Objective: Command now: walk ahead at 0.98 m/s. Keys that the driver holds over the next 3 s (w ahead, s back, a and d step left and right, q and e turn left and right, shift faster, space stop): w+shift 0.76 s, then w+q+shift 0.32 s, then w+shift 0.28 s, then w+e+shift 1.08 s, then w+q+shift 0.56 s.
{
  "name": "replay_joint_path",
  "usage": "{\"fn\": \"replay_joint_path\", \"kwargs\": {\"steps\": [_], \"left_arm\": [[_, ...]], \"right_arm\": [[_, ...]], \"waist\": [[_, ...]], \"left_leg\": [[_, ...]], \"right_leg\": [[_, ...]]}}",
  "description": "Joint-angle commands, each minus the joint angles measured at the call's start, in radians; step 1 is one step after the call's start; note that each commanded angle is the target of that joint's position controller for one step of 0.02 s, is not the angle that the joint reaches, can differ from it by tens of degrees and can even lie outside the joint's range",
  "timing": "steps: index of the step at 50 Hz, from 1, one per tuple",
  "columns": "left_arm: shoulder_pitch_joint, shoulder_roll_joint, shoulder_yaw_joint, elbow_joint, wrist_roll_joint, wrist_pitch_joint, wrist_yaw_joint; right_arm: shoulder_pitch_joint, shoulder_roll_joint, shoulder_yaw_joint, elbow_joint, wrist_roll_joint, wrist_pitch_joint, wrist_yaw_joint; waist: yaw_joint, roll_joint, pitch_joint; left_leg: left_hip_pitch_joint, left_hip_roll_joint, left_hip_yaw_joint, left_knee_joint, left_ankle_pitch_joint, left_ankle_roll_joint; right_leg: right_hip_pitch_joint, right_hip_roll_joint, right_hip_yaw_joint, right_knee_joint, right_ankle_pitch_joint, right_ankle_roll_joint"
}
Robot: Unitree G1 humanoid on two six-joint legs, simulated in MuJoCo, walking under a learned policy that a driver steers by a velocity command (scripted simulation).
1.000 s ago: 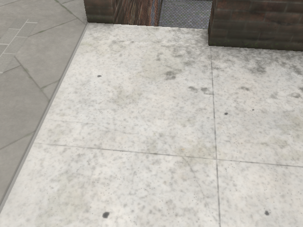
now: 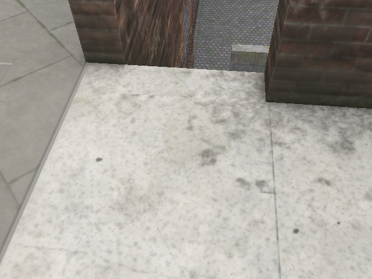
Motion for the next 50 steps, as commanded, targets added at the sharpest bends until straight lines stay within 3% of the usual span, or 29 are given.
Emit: {"fn": "replay_joint_path", "kwargs": {"steps": [1,2,4,9,11,15,17,18,19,20,21,22,23,24,26,28,31,34,38,40,41,42,43,44,45,46,47,49,50], "left_arm": [[-0.072,0.086,0.007,-0.13,0.019,-0.012,-0.013],[-0.054,0.058,-0.001,-0.129,0.034,0.006,-0.026],[-0.112,0.034,-0.012,-0.156,0.04,0.03,-0.039],[-0.406,0.044,-0.029,-0.257,0.028,0.015,-0.054],[-0.472,0.029,-0.038,-0.27,0.015,0.009,-0.064],[-0.518,0.076,-0.027,-0.276,0.023,0.005,-0.046],[-0.357,0.133,-0.002,-0.237,0.025,0.006,-0.027],[-0.155,0.173,0.019,-0.172,0.021,0.008,-0.011],[0.05,0.219,0.042,-0.109,0.03,0.011,0.007],[0.147,0.306,0.069,-0.088,0.057,0.015,0.024],[0.114,0.304,0.078,-0.085,0.056,0.015,0.004],[0.013,0.23,0.075,-0.085,0.037,0.01,-0.009],[-0.033,0.168,0.063,-0.073,0.027,0.0,-0.014],[-0.061,0.123,0.054,-0.06,0.035,-0.007,-0.017],[-0.057,0.065,0.031,-0.023,0.028,-0.017,-0.008],[-0.047,0.111,0.041,0.008,0.001,-0.046,-0.002],[-0.015,0.137,0.047,0.023,-0.006,-0.07,-0.018],[0.047,0.11,0.031,0.041,-0.022,-0.069,-0.024],[0.097,0.194,0.043,0.053,-0.005,-0.055,-0.007],[0.088,0.214,0.044,0.052,0.026,-0.023,0.007],[0.06,0.236,0.05,0.045,0.036,-0.006,0.019],[0.006,0.243,0.054,0.032,0.05,0.005,0.025],[0.038,0.122,0.03,-0.02,0.05,-0.016,0.02],[0.163,0.077,0.013,-0.055,0.012,-0.043,-0.003],[0.017,0.139,0.015,-0.073,0.015,-0.053,0.007],[-0.098,0.146,0.011,-0.105,0.021,-0.061,0.012],[-0.156,0.121,0.001,-0.116,0.04,-0.053,0.021],[-0.166,0.095,-0.011,-0.158,0.065,-0.008,0.016],[-0.176,0.104,-0.007,-0.167,0.067,0.012,0.005]], "right_arm": [[0.172,-0.058,-0.03,0.04,-0.003,-0.027,0.001],[0.171,-0.038,-0.019,0.06,0.002,-0.037,-0.002],[0.2,-0.045,-0.016,0.092,0.018,-0.059,0.0],[0.269,-0.071,-0.016,0.106,0.046,-0.088,0.016],[0.325,-0.1,-0.018,0.126,0.059,-0.098,0.01],[0.385,-0.153,-0.017,0.16,0.034,-0.08,-0.009],[0.375,-0.199,-0.025,0.174,0.005,-0.054,-0.032],[0.339,-0.218,-0.031,0.172,-0.008,-0.037,-0.041],[0.288,-0.207,-0.031,0.157,-0.012,-0.032,-0.043],[0.322,-0.069,-0.003,0.115,0.003,-0.043,-0.027],[0.415,-0.04,0.005,0.094,0.065,-0.063,-0.009],[0.265,-0.103,-0.002,0.069,0.053,-0.066,-0.021],[0.17,-0.104,0.0,0.046,0.048,-0.07,-0.017],[0.139,-0.081,0.006,0.04,0.034,-0.065,-0.011],[0.156,-0.034,0.018,0.029,0.0,-0.031,0.015],[0.066,-0.013,0.031,-0.023,-0.019,-0.009,0.035],[-0.114,-0.03,0.044,-0.103,-0.012,-0.012,0.045],[-0.251,-0.025,0.054,-0.135,-0.003,-0.027,0.061],[-0.272,-0.065,0.044,-0.14,-0.005,-0.027,0.046],[-0.066,-0.121,0.018,-0.073,0.011,-0.026,0.032],[0.134,-0.151,0.0,-0.009,0.012,-0.023,0.023],[0.341,-0.199,-0.03,0.051,0.004,-0.017,0.01],[0.404,-0.308,-0.069,0.074,-0.018,-0.009,-0.024],[0.341,-0.352,-0.083,0.067,-0.011,-0.002,-0.018],[0.234,-0.262,-0.077,0.044,-0.003,-0.003,-0.013],[0.208,-0.203,-0.067,0.047,0.014,-0.011,-0.017],[0.179,-0.176,-0.063,0.065,0.023,-0.018,-0.02],[0.186,-0.148,-0.05,0.094,0.035,-0.035,-0.033],[0.209,-0.133,-0.043,0.097,0.045,-0.044,-0.031]], "waist": [[-0.023,-0.044,-0.017],[0.021,-0.025,0.016],[0.043,0.025,0.076],[-0.014,-0.014,0.134],[-0.042,0.006,0.123],[-0.055,0.071,0.051],[0.043,0.14,-0.075],[0.137,0.152,-0.172],[0.231,0.134,-0.253],[0.183,-0.085,-0.359],[0.1,-0.281,-0.49],[0.097,-0.105,-0.314],[0.083,-0.016,-0.179],[0.041,0.055,-0.104],[-0.037,0.019,-0.039],[-0.058,0.001,0.051],[-0.032,-0.01,0.116],[0.013,0.017,0.121],[0.003,-0.059,0.043],[-0.094,-0.148,-0.088],[-0.188,-0.151,-0.183],[-0.297,-0.123,-0.259],[-0.208,0.111,-0.329],[-0.081,0.347,-0.468],[-0.095,0.139,-0.316],[-0.094,0.012,-0.189],[-0.055,-0.056,-0.117],[0.018,-0.029,-0.064],[0.023,-0.018,-0.039]], "left_leg": [[0.321,0.338,-0.612,-0.479,-0.3,0.14],[0.22,0.302,-0.531,-0.511,-0.287,0.116],[0.133,0.269,-0.433,-0.578,-0.24,0.108],[0.124,0.151,-0.189,-0.663,0.187,0.059],[0.181,0.181,-0.167,-0.709,0.385,0.034],[0.551,0.227,-0.116,-0.565,0.964,-0.004],[0.646,0.269,-0.117,-0.297,1.251,-0.016],[0.615,0.276,-0.109,-0.062,1.244,-0.015],[0.444,0.245,-0.095,0.227,1.034,-0.013],[0.115,0.12,-0.092,0.632,0.302,-0.016],[-0.192,-0.017,-0.222,0.891,-0.243,-0.03],[-0.3,0.081,-0.247,0.856,-0.118,-0.003],[-0.297,0.115,-0.23,0.787,-0.044,-0.004],[-0.256,0.147,-0.23,0.72,-0.029,-0.008],[-0.177,0.184,-0.233,0.639,-0.036,-0.032],[-0.229,0.227,-0.206,0.529,-0.009,-0.064],[-0.248,0.237,-0.126,0.251,0.2,-0.084],[-0.083,0.181,-0.041,-0.015,0.452,-0.056],[-0.037,0.087,0.011,-0.133,0.384,-0.015],[0.134,0.006,0.031,-0.081,0.205,0.024],[0.331,-0.015,0.015,-0.09,0.15,0.046],[0.553,0.035,-0.048,-0.107,0.068,0.084],[0.823,0.271,-0.382,-0.081,-0.172,0.138],[0.991,0.444,-1.04,-0.359,-0.264,0.295],[0.911,0.38,-0.95,-0.41,-0.202,0.257],[0.725,0.345,-0.773,-0.405,-0.078,0.229],[0.551,0.301,-0.669,-0.431,0.021,0.197],[0.359,0.223,-0.559,-0.459,0.07,0.187],[0.326,0.209,-0.558,-0.477,0.041,0.198]], "right_leg": [[-0.483,-0.115,0.062,0.117,0.038,-0.015],[-0.445,-0.137,0.063,0.068,0.03,-0.001],[-0.482,-0.184,0.039,-0.025,0.044,0.029],[-0.464,-0.185,-0.101,-0.487,0.418,0.053],[-0.357,-0.152,-0.143,-0.625,0.55,0.032],[-0.345,-0.049,-0.204,-0.774,0.446,-0.009],[-0.183,0.017,-0.185,-0.777,0.265,-0.035],[0.003,0.026,-0.165,-0.788,0.19,-0.054],[0.246,-0.05,-0.095,-0.778,0.114,-0.082],[0.514,-0.313,0.232,-0.75,-0.123,-0.131],[0.684,-0.474,0.789,-0.964,-0.242,-0.255],[0.564,-0.397,0.655,-1.02,-0.239,-0.205],[0.388,-0.367,0.492,-1.046,-0.122,-0.182],[0.244,-0.326,0.391,-1.076,-0.044,-0.153],[0.05,-0.262,0.266,-1.135,-0.024,-0.111],[-0.038,-0.244,0.204,-1.23,-0.034,-0.11],[-0.083,-0.184,0.065,-1.304,0.201,-0.102],[-0.071,-0.174,-0.019,-1.398,0.431,-0.061],[0.245,-0.207,-0.085,-1.266,0.95,-0.017],[0.319,-0.224,-0.135,-0.965,1.294,0.007],[0.275,-0.231,-0.155,-0.722,1.314,0.014],[0.123,-0.196,-0.17,-0.382,1.153,0.021],[-0.23,-0.101,-0.151,-0.008,0.328,0.038],[-0.541,0.031,-0.025,0.231,-0.178,0.072],[-0.647,-0.058,0.037,0.186,-0.037,0.048],[-0.615,-0.106,0.039,0.086,0.032,0.052],[-0.549,-0.134,0.025,0.011,0.032,0.068],[-0.452,-0.162,0.038,-0.093,-0.04,0.111],[-0.463,-0.17,0.043,-0.149,-0.054,0.125]]}}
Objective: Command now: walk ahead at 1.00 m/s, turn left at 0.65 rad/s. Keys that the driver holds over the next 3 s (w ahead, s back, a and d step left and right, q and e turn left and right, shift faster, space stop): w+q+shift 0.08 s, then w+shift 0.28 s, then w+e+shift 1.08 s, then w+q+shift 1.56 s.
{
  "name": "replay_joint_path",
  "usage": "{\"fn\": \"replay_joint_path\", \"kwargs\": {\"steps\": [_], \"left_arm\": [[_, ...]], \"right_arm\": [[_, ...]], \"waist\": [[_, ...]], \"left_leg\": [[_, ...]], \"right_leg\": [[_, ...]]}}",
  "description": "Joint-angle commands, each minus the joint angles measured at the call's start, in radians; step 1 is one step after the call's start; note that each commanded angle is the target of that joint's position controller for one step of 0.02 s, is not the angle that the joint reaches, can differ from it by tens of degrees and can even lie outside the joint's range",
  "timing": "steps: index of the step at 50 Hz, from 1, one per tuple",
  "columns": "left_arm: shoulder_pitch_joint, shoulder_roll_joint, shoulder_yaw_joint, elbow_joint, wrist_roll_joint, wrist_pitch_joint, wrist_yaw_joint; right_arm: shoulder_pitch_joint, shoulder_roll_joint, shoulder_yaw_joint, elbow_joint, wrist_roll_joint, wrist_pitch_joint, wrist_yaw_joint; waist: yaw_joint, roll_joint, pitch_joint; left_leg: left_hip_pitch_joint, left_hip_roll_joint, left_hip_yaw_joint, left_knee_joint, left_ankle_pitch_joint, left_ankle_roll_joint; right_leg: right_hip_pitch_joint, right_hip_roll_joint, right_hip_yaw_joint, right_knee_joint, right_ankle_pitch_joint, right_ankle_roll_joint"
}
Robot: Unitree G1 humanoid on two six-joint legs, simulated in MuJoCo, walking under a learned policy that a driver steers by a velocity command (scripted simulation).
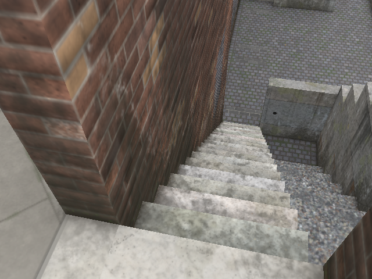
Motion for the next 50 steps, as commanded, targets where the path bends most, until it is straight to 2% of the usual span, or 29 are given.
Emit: {"fn": "replay_joint_path", "kwargs": {"steps": [1,8,11,13,14,15,16,18,21,23,25,26,28,29,30,32,34,37,38,39,40,41,42,43,45,46,47,48,50], "left_arm": [[-0.039,0.111,0.02,-0.12,-0.001,0.032,-0.015],[-0.308,0.085,-0.012,-0.221,-0.014,0.027,-0.062],[-0.016,0.169,0.036,-0.12,-0.036,0.061,-0.03],[0.46,0.259,0.092,-0.009,-0.028,0.047,-0.005],[0.491,0.338,0.108,0.028,0.012,0.023,-0.007],[0.481,0.304,0.091,-0.003,0.01,0.014,-0.032],[0.37,0.244,0.091,-0.017,-0.019,0.019,-0.037],[0.168,0.179,0.078,-0.04,-0.037,0.009,-0.033],[0.127,0.17,0.072,0.003,-0.05,-0.011,-0.019],[0.112,0.18,0.07,-0.023,-0.07,0.006,0.004],[0.124,0.208,0.082,-0.034,-0.048,0.045,-0.005],[0.149,0.185,0.077,-0.046,-0.055,0.045,-0.008],[0.304,0.186,0.079,-0.049,-0.031,0.034,0.008],[0.358,0.17,0.08,-0.025,-0.02,0.044,0.026],[0.376,0.155,0.083,-0.007,-0.02,0.04,0.046],[0.35,0.15,0.084,-0.015,0.001,0.056,0.051],[0.296,0.101,0.068,0.0,-0.009,0.091,0.068],[-0.031,0.145,0.101,-0.131,-0.016,0.11,0.048],[0.055,0.14,0.104,-0.118,-0.053,0.121,0.028],[0.397,0.005,0.068,-0.091,-0.048,0.111,0.011],[0.277,0.045,0.073,-0.074,0.002,0.12,0.016],[0.137,0.103,0.093,-0.073,0.051,0.115,0.004],[0.02,0.083,0.09,-0.119,0.091,0.132,0.009],[-0.021,0.069,0.082,-0.151,0.064,0.154,-0.016],[0.154,0.052,0.09,-0.133,0.02,0.185,-0.036],[0.128,0.059,0.091,-0.164,0.009,0.188,-0.051],[0.149,-0.009,0.065,-0.157,-0.056,0.168,-0.07],[0.279,-0.095,0.042,-0.099,-0.061,0.164,-0.075],[0.652,-0.073,0.033,0.078,-0.038,0.191,-0.08]], "right_arm": [[0.057,-0.056,-0.006,-0.037,0.026,-0.036,-0.001],[0.127,-0.139,-0.032,-0.06,0.041,-0.057,0.015],[0.107,-0.155,-0.023,-0.06,0.005,-0.04,0.009],[-0.043,-0.196,-0.028,-0.08,0.011,-0.049,0.003],[0.015,-0.002,0.007,-0.097,0.002,-0.049,-0.019],[0.216,0.05,0.031,-0.103,0.038,-0.058,-0.052],[0.147,-0.016,0.025,-0.099,0.026,-0.055,-0.059],[-0.048,-0.065,-0.004,-0.131,0.001,-0.035,-0.045],[-0.112,-0.017,0.003,-0.183,-0.031,0.015,-0.021],[-0.25,-0.035,0.002,-0.225,-0.031,0.008,0.004],[-0.105,0.006,0.012,-0.119,-0.038,-0.018,0.039],[-0.084,-0.016,0.001,-0.084,-0.019,-0.032,0.047],[-0.435,-0.062,-0.003,-0.184,-0.012,-0.075,0.036],[-0.545,-0.02,0.016,-0.244,0.002,-0.075,0.023],[-0.464,-0.042,0.021,-0.257,-0.019,-0.095,0.002],[-0.426,-0.016,0.024,-0.232,0.008,-0.083,0.006],[0.027,-0.016,-0.006,-0.116,0.036,-0.053,-0.006],[0.267,-0.109,-0.018,-0.052,-0.032,0.007,0.005],[0.313,-0.162,-0.011,-0.06,-0.041,-0.017,0.005],[0.273,-0.192,-0.021,-0.032,-0.051,-0.056,0.021],[0.303,-0.169,-0.025,-0.019,-0.009,-0.081,0.012],[0.319,-0.148,-0.027,0.003,0.01,-0.107,0.012],[0.256,-0.215,-0.066,0.03,0.002,-0.116,-0.007],[0.151,-0.149,-0.049,0.012,0.025,-0.123,-0.018],[-0.127,-0.192,-0.042,-0.03,0.039,-0.095,-0.045],[-0.118,-0.143,-0.038,-0.017,0.033,-0.109,-0.053],[-0.195,-0.034,-0.009,-0.043,0.024,-0.123,-0.055],[-0.239,-0.018,-0.008,-0.067,0.049,-0.157,-0.062],[-0.275,-0.043,-0.026,-0.058,0.047,-0.154,-0.053]], "waist": [[0.028,-0.013,0.013],[-0.068,0.015,0.05],[0.078,0.054,-0.162],[0.354,0.016,-0.212],[0.233,-0.264,-0.188],[0.103,-0.337,-0.326],[0.103,-0.125,-0.295],[0.048,0.005,-0.026],[-0.073,-0.061,0.074],[-0.049,-0.13,0.085],[-0.076,-0.137,-0.065],[-0.067,-0.053,-0.08],[0.111,0.025,0.0],[0.164,-0.097,0.024],[0.131,-0.108,0.027],[0.136,-0.036,-0.003],[-0.107,0.001,-0.181],[-0.296,0.071,-0.047],[-0.23,-0.007,-0.028],[0.005,0.311,-0.085],[-0.07,0.333,-0.033],[-0.106,0.151,-0.015],[-0.1,0.152,-0.042],[-0.035,-0.071,0.03],[0.116,0.096,0.072],[0.112,0.088,0.039],[0.192,0.054,0.047],[0.244,0.136,0.044],[0.376,0.11,-0.022]], "left_leg": [[0.088,0.261,-0.407,-0.284,-0.028,0.21],[0.032,0.222,-0.304,-0.397,0.302,0.081],[0.102,0.192,-0.196,-0.064,0.917,0.015],[-0.134,0.165,-0.163,0.564,0.868,-0.025],[-0.33,0.035,-0.119,1.084,-0.284,-0.022],[-0.458,0.024,-0.211,1.287,-0.462,-0.001],[-0.554,0.063,-0.17,1.278,-0.28,0.017],[-0.538,0.122,-0.171,1.135,-0.131,0.005],[-0.371,0.216,-0.146,0.724,-0.134,-0.034],[-0.319,0.25,-0.08,0.41,-0.011,-0.068],[-0.036,0.244,-0.073,0.467,0.255,-0.08],[0.035,0.195,0.031,0.473,0.348,-0.089],[-0.357,0.217,-0.033,0.269,0.476,-0.078],[-0.439,0.241,-0.076,0.213,0.436,-0.087],[-0.302,0.263,-0.162,0.025,0.601,-0.084],[-0.026,0.2,-0.1,-0.076,0.747,-0.133],[0.385,0.288,-0.103,-0.17,1.162,-0.143],[0.581,0.392,-0.178,-0.064,0.886,-0.093],[0.575,0.459,-0.223,0.095,0.977,-0.177],[0.697,0.578,-0.241,0.338,1.437,-0.197],[0.605,0.623,-0.325,0.368,1.328,-0.172],[0.408,0.608,-0.297,0.317,0.887,-0.177],[0.347,0.719,-0.416,0.326,0.585,-0.138],[0.081,0.718,-0.249,0.197,0.563,-0.157],[-0.229,0.718,-0.19,0.224,0.38,-0.097],[-0.141,0.679,-0.122,0.251,0.139,-0.171],[-0.424,0.522,0.143,0.22,-0.244,-0.263],[-0.567,0.508,0.176,0.2,-0.323,-0.279],[-0.526,0.478,0.267,0.322,-0.322,-0.288]], "right_leg": [[-0.211,-0.067,0.03,-0.124,-0.037,0.036],[0.045,-0.008,-0.064,-0.703,0.621,0.002],[0.395,0.118,-0.139,-0.476,0.424,-0.002],[0.767,0.058,-0.075,-0.545,0.253,-0.017],[0.81,-0.209,0.203,-0.558,0.504,-0.079],[0.886,-0.394,0.543,-0.594,0.788,-0.132],[0.769,-0.373,0.635,-0.766,0.377,-0.216],[0.4,-0.278,0.465,-0.853,0.258,-0.23],[0.037,-0.153,0.303,-0.94,0.09,-0.221],[0.022,-0.107,0.247,-0.972,0.233,-0.219],[0.0,-0.128,0.193,-0.871,0.45,-0.231],[-0.045,-0.071,0.114,-0.815,0.435,-0.211],[0.3,-0.057,0.208,-0.772,0.302,-0.192],[0.403,-0.073,0.272,-0.716,0.331,-0.201],[0.383,-0.003,0.238,-0.643,0.252,-0.127],[0.234,0.049,0.184,-0.582,0.128,-0.107],[0.199,0.093,0.121,-0.108,0.066,-0.084],[-0.247,0.218,0.112,0.683,-0.535,-0.003],[-0.325,0.208,0.184,0.68,-0.544,-0.009],[-0.497,0.109,0.115,0.592,-0.51,-0.02],[-0.572,0.05,0.127,0.551,-0.413,-0.04],[-0.549,0.008,0.198,0.465,-0.26,-0.051],[-0.644,-0.022,0.21,0.48,-0.091,-0.063],[-0.485,-0.031,0.218,0.079,0.24,-0.03],[-0.222,-0.034,0.078,0.078,0.298,0.031],[-0.328,-0.087,0.148,-0.062,0.536,0.013],[-0.045,-0.054,0.058,-0.394,0.86,0.042],[0.212,-0.047,0.01,-0.367,1.05,0.02],[0.447,-0.004,-0.044,-0.236,1.114,-0.026]]}}
Over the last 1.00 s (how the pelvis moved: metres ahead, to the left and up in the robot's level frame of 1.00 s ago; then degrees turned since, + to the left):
0.98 0.01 0.02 8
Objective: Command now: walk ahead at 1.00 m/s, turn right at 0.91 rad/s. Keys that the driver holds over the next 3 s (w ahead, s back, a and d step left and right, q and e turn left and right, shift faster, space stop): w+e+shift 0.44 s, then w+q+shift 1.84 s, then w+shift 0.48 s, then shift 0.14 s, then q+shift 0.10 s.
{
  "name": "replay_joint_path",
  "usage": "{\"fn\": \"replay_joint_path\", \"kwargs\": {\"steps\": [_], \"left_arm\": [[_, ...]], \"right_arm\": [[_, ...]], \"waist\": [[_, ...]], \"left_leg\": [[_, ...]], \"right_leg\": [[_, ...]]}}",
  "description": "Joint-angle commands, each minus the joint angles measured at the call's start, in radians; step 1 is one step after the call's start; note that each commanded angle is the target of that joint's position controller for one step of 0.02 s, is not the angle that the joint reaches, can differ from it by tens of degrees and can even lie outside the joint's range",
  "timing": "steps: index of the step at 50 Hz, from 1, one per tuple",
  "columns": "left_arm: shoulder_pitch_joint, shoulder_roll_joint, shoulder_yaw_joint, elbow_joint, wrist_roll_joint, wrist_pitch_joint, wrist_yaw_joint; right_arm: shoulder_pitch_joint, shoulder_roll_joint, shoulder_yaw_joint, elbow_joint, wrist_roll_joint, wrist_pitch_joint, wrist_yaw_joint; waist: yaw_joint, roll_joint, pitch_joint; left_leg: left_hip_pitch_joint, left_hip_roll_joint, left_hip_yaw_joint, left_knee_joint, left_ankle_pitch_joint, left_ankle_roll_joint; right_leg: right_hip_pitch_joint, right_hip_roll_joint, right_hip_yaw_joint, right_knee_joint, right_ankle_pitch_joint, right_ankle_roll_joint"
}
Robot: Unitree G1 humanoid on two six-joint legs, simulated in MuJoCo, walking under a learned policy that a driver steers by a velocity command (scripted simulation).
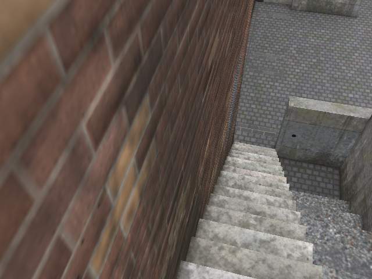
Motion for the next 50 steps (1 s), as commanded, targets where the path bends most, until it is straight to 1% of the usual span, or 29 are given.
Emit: {"fn": "replay_joint_path", "kwargs": {"steps": [1,3,5,6,7,8,11,14,17,20,23,24,25,26,27,29,30,31,34,35,37,38,41,43,44,46,47,48,50], "left_arm": [[0.077,-0.17,-0.113,0.002,0.032,0.024,0.011],[0.219,-0.121,-0.103,0.046,0.097,0.045,0.051],[0.156,-0.057,-0.09,-0.016,0.121,-0.031,0.035],[0.085,-0.065,-0.11,-0.026,0.074,-0.062,0.0],[0.08,0.025,-0.117,0.066,-0.029,-0.147,0.02],[0.135,-0.027,-0.155,0.13,-0.061,-0.167,0.042],[0.256,-0.078,-0.171,0.204,-0.026,-0.193,0.12],[-0.017,-0.162,-0.171,0.127,-0.033,-0.193,0.11],[-0.027,-0.22,-0.156,0.156,-0.04,-0.209,0.094],[-0.164,-0.319,-0.154,0.141,-0.023,-0.141,0.083],[-0.69,-0.114,-0.091,-0.048,0.002,-0.11,0.043],[-0.805,-0.022,-0.061,-0.091,-0.005,-0.113,0.062],[-0.891,-0.075,-0.07,-0.146,-0.003,-0.14,0.068],[-0.521,-0.189,-0.106,-0.163,-0.048,-0.154,0.08],[-0.459,-0.115,-0.094,-0.031,0.049,-0.153,0.093],[-0.569,-0.152,-0.085,0.008,0.107,-0.153,0.077],[-0.531,-0.239,-0.129,-0.096,0.071,-0.184,0.061],[-0.41,-0.322,-0.145,-0.054,0.01,-0.167,0.045],[-0.217,-0.11,-0.125,0.067,0.044,-0.143,0.05],[-0.313,0.054,-0.102,0.012,0.036,-0.166,0.069],[-0.563,0.031,-0.123,-0.066,0.026,-0.195,0.093],[-0.802,-0.032,-0.158,-0.125,0.066,-0.248,0.085],[-0.842,0.028,-0.127,-0.04,0.005,-0.242,0.054],[-0.928,-0.072,-0.155,-0.157,-0.063,-0.266,0.033],[-1.111,0.075,-0.1,-0.182,-0.076,-0.273,0.061],[-1.543,0.025,-0.089,-0.276,-0.098,-0.244,0.058],[-1.643,-0.106,-0.153,-0.322,-0.039,-0.216,0.021],[-1.526,-0.109,-0.147,-0.349,-0.006,-0.179,0.016],[-1.188,-0.126,-0.137,-0.316,0.036,-0.071,0.027]], "right_arm": [[-0.466,-0.152,-0.029,-0.213,-0.003,-0.044,-0.002],[-0.453,-0.182,-0.037,-0.225,0.003,0.0,0.02],[-0.447,-0.134,-0.048,-0.197,-0.061,0.053,0.005],[-0.462,-0.16,-0.074,-0.22,-0.056,0.081,-0.003],[-0.588,-0.078,-0.033,-0.365,-0.072,0.116,0.014],[-0.683,0.037,0.011,-0.432,-0.12,0.123,0.022],[-0.752,0.023,0.012,-0.398,-0.145,0.127,0.017],[-0.778,-0.045,-0.006,-0.385,-0.048,0.162,0.0],[-0.822,-0.112,-0.009,-0.369,-0.039,0.143,0.011],[-0.758,0.006,0.007,-0.369,-0.001,0.072,0.041],[-0.151,-0.031,-0.026,-0.186,-0.025,0.086,0.027],[-0.072,-0.034,-0.022,-0.208,-0.038,0.092,0.028],[-0.017,-0.129,-0.044,-0.154,-0.045,0.097,0.017],[-0.129,-0.23,-0.061,-0.178,-0.083,0.036,0.026],[-0.011,-0.11,-0.044,-0.138,-0.023,0.02,0.055],[-0.099,-0.045,-0.02,-0.119,-0.011,0.014,0.04],[-0.3,0.004,-0.004,-0.167,0.001,-0.006,0.012],[-0.483,-0.119,-0.027,-0.186,-0.02,0.002,0.001],[-0.716,-0.175,-0.034,-0.31,0.027,-0.001,0.009],[-0.535,-0.136,-0.013,-0.313,0.031,0.024,0.009],[-0.438,-0.162,0.001,-0.322,-0.019,0.044,0.012],[-0.334,-0.165,-0.008,-0.301,-0.054,0.032,0.018],[-0.019,-0.206,-0.03,-0.253,-0.11,0.105,0.061],[-0.003,-0.121,0.011,-0.297,-0.035,0.098,0.089],[0.229,0.058,0.048,-0.282,-0.032,0.138,0.083],[0.346,-0.004,0.043,-0.317,-0.002,0.216,0.047],[0.259,-0.099,0.043,-0.311,-0.04,0.228,0.044],[0.054,-0.168,0.033,-0.348,-0.099,0.231,0.065],[-0.266,-0.094,0.124,-0.527,-0.052,0.2,0.101]], "waist": [[0.172,0.134,-0.115],[0.184,0.204,-0.121],[0.157,0.211,0.028],[0.143,-0.115,0.129],[0.015,-0.612,0.301],[-0.029,-0.619,0.253],[0.035,-0.126,0.055],[-0.051,-0.108,-0.08],[-0.002,-0.002,-0.126],[-0.064,0.07,-0.162],[-0.489,0.249,-0.259],[-0.574,0.108,-0.148],[-0.556,0.079,-0.124],[-0.269,0.399,-0.222],[-0.302,0.041,-0.209],[-0.244,-0.127,-0.078],[-0.063,0.004,-0.086],[0.034,0.203,-0.124],[0.164,-0.064,-0.202],[0.089,-0.377,-0.285],[-0.054,-0.311,-0.131],[-0.179,-0.201,-0.089],[-0.42,-0.083,-0.198],[-0.492,0.146,-0.123],[-0.682,-0.115,-0.154],[-0.903,-0.243,-0.039],[-0.932,0.039,0.054],[-0.777,0.136,0.096],[-0.523,0.225,0.051]], "left_leg": [[-0.54,0.152,0.168,-0.194,0.506,-0.003],[-0.261,0.231,0.155,0.034,0.932,0.006],[-0.127,0.169,0.071,0.49,1.107,0.064],[-0.267,0.048,0.114,0.887,1.025,0.102],[-0.744,-0.183,0.133,1.117,0.088,0.164],[-0.831,-0.18,0.077,1.079,0.055,0.198],[-0.783,-0.164,-0.063,0.382,0.434,0.168],[-0.373,-0.296,-0.057,-0.131,0.771,0.085],[-0.376,-0.28,-0.16,-0.564,1.22,0.115],[0.09,-0.316,-0.134,-0.543,1.35,0.098],[0.713,-0.055,-0.314,-0.673,1.704,0.322],[0.624,0.022,-0.272,-0.805,1.729,0.364],[0.727,0.081,-0.29,-0.523,1.799,0.396],[0.949,0.309,-0.565,-0.204,2.275,0.552],[0.822,0.215,-0.532,-0.32,1.584,0.498],[0.207,-0.001,-0.403,-0.342,1.13,0.381],[-0.407,-0.109,-0.27,-0.295,1.076,0.337],[-0.909,-0.022,-0.363,-0.296,0.949,0.37],[-1.061,-0.179,-0.259,0.524,0.662,0.286],[-1.208,-0.351,-0.194,0.814,0.162,0.25],[-1.072,-0.252,-0.224,0.434,0.402,0.237],[-1.05,-0.281,-0.328,0.27,0.267,0.26],[-0.379,-0.133,-0.12,-0.073,0.955,0.311],[-0.353,-0.135,-0.171,-0.344,1.442,0.249],[0.053,-0.055,-0.276,0.059,1.655,0.236],[-0.069,0.048,-0.435,0.347,1.434,0.296],[-0.303,0.033,-0.355,-0.033,1.082,0.292],[-0.435,0.007,-0.377,-0.024,0.756,0.291],[-0.802,-0.03,-0.502,-0.075,0.29,0.259]], "right_leg": [[0.673,0.018,-0.102,0.09,0.185,-0.045],[0.584,-0.036,-0.12,0.078,-0.154,-0.123],[0.33,-0.021,-0.005,-0.258,-0.567,-0.193],[0.378,-0.024,-0.011,-0.343,0.105,-0.21],[0.477,0.115,0.023,-0.162,1.011,-0.097],[0.461,0.192,0.118,-0.12,1.078,0.019],[0.453,0.133,0.457,-0.229,0.358,0.024],[0.343,0.131,0.672,-0.324,0.206,-0.058],[0.577,0.227,0.543,-0.045,-0.057,-0.031],[0.239,0.283,0.48,0.111,-0.409,-0.054],[-0.285,0.387,0.205,0.95,-1.286,-0.027],[-0.342,0.397,0.036,1.127,-1.349,-0.071],[-0.529,0.368,0.061,1.259,-1.403,-0.086],[-0.787,0.251,0.086,1.141,-1.462,-0.069],[-0.752,0.12,0.125,0.847,-1.277,-0.115],[-0.447,0.126,0.046,0.529,-1.063,-0.091],[0.194,0.084,-0.005,-0.06,-0.514,-0.056],[0.796,0.099,-0.073,0.06,-0.209,-0.06],[0.987,0.034,0.02,0.001,-0.117,-0.085],[0.989,-0.193,0.269,-0.211,-0.37,-0.051],[0.601,-0.21,0.276,-0.343,-0.919,0.099],[0.597,-0.05,0.008,-0.307,-0.649,0.124],[0.275,0.029,-0.263,-0.257,-0.443,0.068],[0.128,-0.038,-0.236,-0.313,-0.816,0.113],[-0.357,-0.242,-0.079,-0.294,-1.34,0.096],[-0.616,-0.218,-0.148,0.184,-1.443,0.109],[-0.341,-0.058,-0.313,0.272,-0.952,0.234],[-0.272,-0.012,-0.245,0.432,-0.955,0.261],[-0.217,0.06,-0.104,0.974,-0.782,0.364]]}}
Over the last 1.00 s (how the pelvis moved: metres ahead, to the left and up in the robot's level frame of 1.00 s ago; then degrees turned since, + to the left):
0.84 0.00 -0.32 -10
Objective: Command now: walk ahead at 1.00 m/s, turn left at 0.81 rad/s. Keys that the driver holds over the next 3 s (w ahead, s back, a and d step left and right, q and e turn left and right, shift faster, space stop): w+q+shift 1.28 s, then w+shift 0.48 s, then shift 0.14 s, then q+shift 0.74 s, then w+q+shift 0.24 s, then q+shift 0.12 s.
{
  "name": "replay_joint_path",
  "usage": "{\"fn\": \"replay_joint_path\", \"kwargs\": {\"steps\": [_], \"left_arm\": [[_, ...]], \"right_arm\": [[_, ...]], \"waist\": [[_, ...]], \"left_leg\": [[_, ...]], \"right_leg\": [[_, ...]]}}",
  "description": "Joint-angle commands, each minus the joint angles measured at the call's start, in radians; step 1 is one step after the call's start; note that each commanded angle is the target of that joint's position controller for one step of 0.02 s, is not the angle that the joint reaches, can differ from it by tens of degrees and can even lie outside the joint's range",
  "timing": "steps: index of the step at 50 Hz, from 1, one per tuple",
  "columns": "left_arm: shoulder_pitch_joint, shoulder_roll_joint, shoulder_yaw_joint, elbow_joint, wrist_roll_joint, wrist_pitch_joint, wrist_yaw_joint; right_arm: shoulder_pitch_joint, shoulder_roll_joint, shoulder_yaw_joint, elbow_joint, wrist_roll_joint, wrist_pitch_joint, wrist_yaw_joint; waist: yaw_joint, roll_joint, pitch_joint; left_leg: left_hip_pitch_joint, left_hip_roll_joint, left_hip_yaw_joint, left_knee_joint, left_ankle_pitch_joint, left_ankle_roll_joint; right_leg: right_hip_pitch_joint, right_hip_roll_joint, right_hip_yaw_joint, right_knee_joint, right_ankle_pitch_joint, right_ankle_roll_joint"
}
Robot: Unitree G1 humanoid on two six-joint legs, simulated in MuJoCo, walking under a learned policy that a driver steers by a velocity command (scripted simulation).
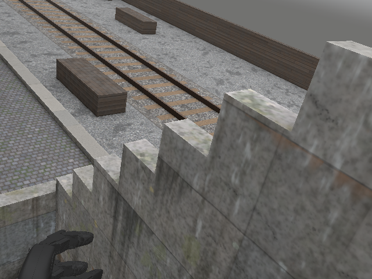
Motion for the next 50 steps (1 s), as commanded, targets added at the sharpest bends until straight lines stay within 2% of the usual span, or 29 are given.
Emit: {"fn": "replay_joint_path", "kwargs": {"steps": [1,2,3,6,9,11,12,13,15,16,18,21,24,27,28,30,32,35,36,37,40,41,42,43,44,45,47,48,50], "left_arm": [[-0.25,-0.043,0.007,-0.225,0.059,0.048,0.002],[-0.135,-0.249,-0.086,-0.39,0.054,0.105,0.015],[0.078,-0.155,-0.051,-0.304,0.029,0.092,0.014],[0.172,0.109,0.044,-0.144,0.029,0.04,0.031],[0.586,0.205,0.044,0.003,-0.011,0.045,-0.059],[0.487,0.076,0.006,-0.074,-0.109,0.0,-0.103],[-0.079,0.024,-0.03,-0.181,-0.037,0.025,-0.106],[-0.251,0.012,-0.053,-0.262,0.057,0.083,-0.087],[0.164,-0.107,-0.13,-0.094,-0.065,0.14,-0.078],[0.0,-0.039,-0.113,-0.08,-0.005,0.151,-0.088],[-0.204,0.146,-0.012,-0.093,0.044,0.138,-0.151],[0.039,0.104,-0.017,-0.002,-0.017,0.117,-0.26],[0.219,0.042,0.001,0.06,-0.052,0.15,-0.243],[0.201,0.025,0.02,0.071,-0.03,0.185,-0.269],[0.275,-0.066,0.001,0.072,-0.04,0.213,-0.231],[0.432,-0.095,0.0,0.118,0.005,0.209,-0.17],[0.589,-0.077,-0.002,0.155,0.005,0.198,-0.027],[0.182,0.12,0.048,-0.017,-0.034,0.095,0.121],[0.0,0.132,0.049,-0.073,-0.057,0.08,0.138],[-0.272,-0.062,-0.036,-0.201,0.004,0.02,0.135],[-0.557,-0.157,-0.066,-0.303,0.006,-0.043,0.074],[0.196,-0.133,-0.089,-0.209,-0.079,-0.004,0.028],[-0.094,-0.166,-0.13,-0.158,0.018,-0.055,0.007],[0.773,-0.124,-0.097,0.064,0.008,-0.027,0.014],[0.483,-0.022,-0.073,0.079,0.094,-0.062,0.036],[0.414,-0.149,-0.135,-0.098,-0.001,-0.079,0.067],[0.238,-0.129,-0.111,0.045,0.028,-0.102,0.119],[0.141,-0.106,-0.096,-0.02,0.109,-0.109,0.097],[0.403,-0.048,-0.09,0.058,-0.024,-0.097,0.065]], "right_arm": [[-0.128,-0.106,0.057,-0.124,0.053,0.022,0.013],[-0.536,-0.316,0.026,-0.224,0.112,0.018,-0.059],[-0.701,-0.244,0.08,-0.297,0.153,0.031,-0.058],[-0.539,-0.333,0.042,-0.319,0.104,0.045,-0.072],[-0.493,-0.319,-0.052,-0.239,-0.016,0.058,-0.135],[-0.592,-0.045,-0.02,-0.231,0.048,0.077,-0.209],[-0.473,0.078,-0.024,-0.136,0.137,0.084,-0.243],[-0.414,0.042,-0.047,-0.11,0.163,0.085,-0.243],[-0.981,0.205,0.015,-0.225,0.126,0.044,-0.304],[-0.798,0.218,0.038,-0.194,0.108,0.038,-0.291],[-0.457,0.231,0.067,-0.225,0.164,0.035,-0.243],[-0.379,0.253,0.071,-0.221,0.179,-0.013,-0.28],[-0.461,0.161,0.01,-0.106,0.089,-0.045,-0.29],[-0.431,0.231,0.028,-0.039,0.126,-0.116,-0.267],[-0.5,0.186,0.002,0.021,0.128,-0.09,-0.252],[-0.309,0.223,0.039,0.14,0.118,-0.12,-0.157],[-0.082,0.1,-0.032,0.264,0.068,-0.131,-0.077],[0.375,-0.265,-0.127,0.51,0.027,-0.189,-0.093],[0.412,-0.361,-0.171,0.557,0.058,-0.222,-0.127],[0.373,-0.258,-0.125,0.593,0.042,-0.209,-0.123],[0.568,-0.039,-0.015,0.723,-0.11,-0.246,-0.147],[-0.048,-0.181,-0.021,0.465,-0.153,-0.242,-0.119],[-0.125,-0.24,-0.053,0.347,-0.015,-0.213,-0.114],[-0.73,-0.399,-0.086,0.169,0.034,-0.165,-0.117],[-0.574,-0.252,-0.08,0.152,0.021,-0.205,-0.146],[-0.607,-0.202,-0.041,0.081,-0.034,-0.234,-0.166],[-0.099,-0.032,-0.039,0.346,-0.031,-0.257,-0.124],[0.218,-0.004,-0.039,0.447,-0.002,-0.28,-0.141],[-0.343,0.122,-0.001,0.215,-0.111,-0.183,-0.168]], "waist": [[0.096,0.047,0.164],[0.302,1.133,0.46],[0.413,1.23,0.376],[0.264,0.75,0.205],[0.433,1.129,0.186],[0.545,0.58,0.054],[0.269,0.361,0.114],[0.152,0.398,0.047],[0.461,0.773,0.308],[0.33,0.62,0.366],[0.184,-0.19,0.217],[0.224,-0.817,0.323],[0.294,-0.796,0.243],[0.215,-0.737,0.224],[0.327,-0.528,0.163],[0.363,-0.614,0.07],[0.404,-0.703,-0.014],[0.129,-0.34,0.032],[-0.028,0.251,0.029],[-0.011,0.301,0.076],[0.006,-0.072,0.229],[0.62,-0.285,0.025],[0.371,-0.666,0.089],[1.002,-0.814,-0.134],[0.754,-0.986,0.085],[0.758,-0.835,0.182],[0.379,-0.3,0.547],[0.224,-0.069,0.358],[0.481,-0.357,0.235]], "left_leg": [[-0.173,0.059,-0.295,-0.105,-0.69,-0.061],[-1.16,-0.026,-0.669,-1.268,-1.42,-0.27],[-1.257,-0.092,-0.503,-1.413,-1.35,-0.461],[-1.104,-0.147,-0.248,-1.159,-1.044,-0.462],[-0.458,-0.569,0.113,-1.151,-0.904,-0.743],[-0.057,-0.517,-0.051,0.33,-0.566,-0.551],[-0.092,-0.432,-0.149,0.981,-0.536,-0.26],[-0.8,-0.543,-0.089,1.073,-0.81,-0.227],[-0.973,-0.502,-0.038,1.182,-0.626,-0.213],[-1.087,-0.598,0.101,1.45,-0.782,-0.228],[-0.921,-0.696,0.358,1.585,-0.885,-0.241],[-1.083,-0.588,0.513,1.61,-0.533,-0.221],[-1.051,-0.541,0.547,1.606,-0.335,-0.144],[-0.907,-0.434,0.586,1.245,-0.229,-0.089],[-0.778,-0.513,0.611,1.073,-0.084,-0.06],[-0.57,-0.431,0.726,0.671,0.193,-0.021],[-0.133,-0.481,0.745,0.259,0.448,0.034],[0.728,-0.439,0.773,-0.687,0.841,-0.022],[0.931,-0.199,0.539,-0.728,1.126,0.012],[0.663,-0.142,0.508,-0.925,1.226,-0.051],[0.929,-0.115,0.302,-0.668,0.895,-0.082],[1.314,0.136,-0.018,-0.473,0.709,0.0],[0.463,-0.011,0.045,-0.438,0.864,0.033],[-0.267,0.032,0.177,-0.427,0.775,0.016],[-0.412,-0.281,0.3,0.071,-0.24,-0.06],[-0.361,-0.363,0.275,0.008,-0.513,-0.062],[0.1,-0.368,0.413,0.116,-0.22,0.013],[0.055,-0.282,0.323,0.057,-0.127,-0.004],[-0.282,-0.111,-0.023,-0.022,0.078,0.123]], "right_leg": [[-0.375,0.016,0.18,0.558,0.134,0.095],[-0.028,0.19,-0.073,0.725,-0.02,0.159],[0.193,0.214,-0.081,0.978,0.072,0.13],[0.304,0.31,-0.331,1.122,-0.021,0.0],[0.345,0.614,-0.65,0.327,-0.487,-0.273],[0.033,0.154,0.152,-0.745,-0.403,-0.582],[-0.084,-0.183,0.595,-0.835,0.286,-0.628],[0.587,-0.215,0.648,-0.901,0.608,-0.576],[0.627,-0.48,0.811,-1.48,0.912,-0.537],[0.642,-0.413,0.64,-1.39,1.076,-0.552],[0.457,-0.21,0.236,-0.962,1.446,-0.446],[0.368,-0.066,-0.075,-0.822,1.057,-0.215],[0.489,-0.086,-0.182,-0.99,0.966,-0.253],[0.518,-0.069,-0.353,-0.956,1.015,-0.234],[0.52,-0.015,-0.331,-0.967,0.888,-0.205],[0.668,0.008,-0.372,-0.884,1.061,-0.161],[0.732,0.044,-0.266,-0.782,1.266,-0.071],[0.519,0.044,-0.194,-0.028,1.396,0.154],[0.189,0.039,0.076,0.853,-0.008,0.062],[0.239,0.068,0.168,0.799,-0.856,-0.107],[-0.373,0.099,0.359,0.872,-1.322,-0.214],[-0.714,0.049,0.536,0.446,-1.206,-0.207],[-0.108,0.051,0.43,-0.095,-1.166,-0.221],[0.798,0.177,0.073,-0.071,-0.534,-0.234],[0.531,-0.085,0.532,-0.444,-0.357,-0.153],[0.185,-0.039,0.613,-0.728,-0.444,-0.106],[-0.481,0.018,0.436,-0.184,-0.366,-0.067],[-0.191,-0.009,0.451,-0.041,-0.509,-0.074],[0.461,-0.168,0.585,-1.192,-0.149,-0.213]]}}
Over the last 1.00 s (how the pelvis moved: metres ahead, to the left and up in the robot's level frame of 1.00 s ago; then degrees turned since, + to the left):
0.60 -0.43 -0.84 -15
